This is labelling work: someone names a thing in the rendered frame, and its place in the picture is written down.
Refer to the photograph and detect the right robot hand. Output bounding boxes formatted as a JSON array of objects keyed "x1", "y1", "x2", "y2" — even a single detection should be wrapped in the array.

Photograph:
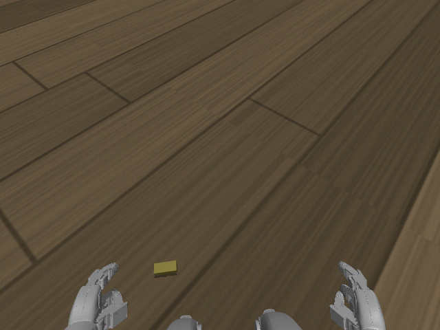
[{"x1": 330, "y1": 261, "x2": 386, "y2": 330}]

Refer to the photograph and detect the small box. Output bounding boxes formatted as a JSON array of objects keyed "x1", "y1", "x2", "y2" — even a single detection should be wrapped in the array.
[{"x1": 154, "y1": 261, "x2": 177, "y2": 276}]

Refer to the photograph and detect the left robot hand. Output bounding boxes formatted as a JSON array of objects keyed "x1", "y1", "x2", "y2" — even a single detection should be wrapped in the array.
[{"x1": 68, "y1": 263, "x2": 127, "y2": 330}]

